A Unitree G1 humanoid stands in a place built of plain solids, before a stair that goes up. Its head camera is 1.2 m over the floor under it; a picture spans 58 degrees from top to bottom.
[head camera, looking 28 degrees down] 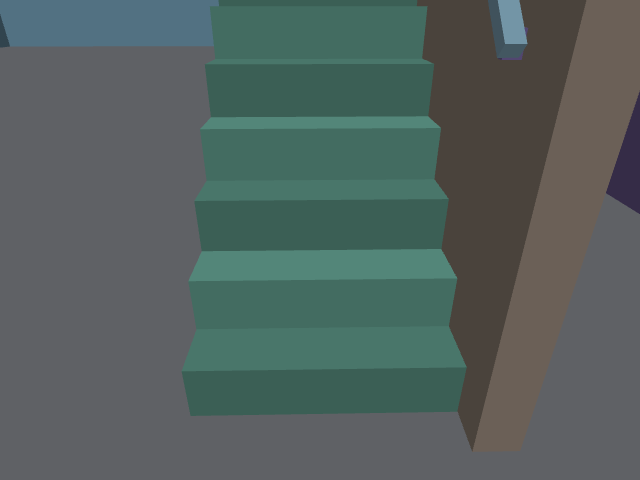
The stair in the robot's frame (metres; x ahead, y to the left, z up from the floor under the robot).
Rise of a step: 0.20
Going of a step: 0.20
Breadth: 0.90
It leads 1 degrees to the left of straight ahead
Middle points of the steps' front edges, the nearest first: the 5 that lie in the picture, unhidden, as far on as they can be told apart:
1.01 -0.02 0.20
1.21 -0.01 0.41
1.42 -0.01 0.61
1.62 0.00 0.81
1.82 0.00 1.01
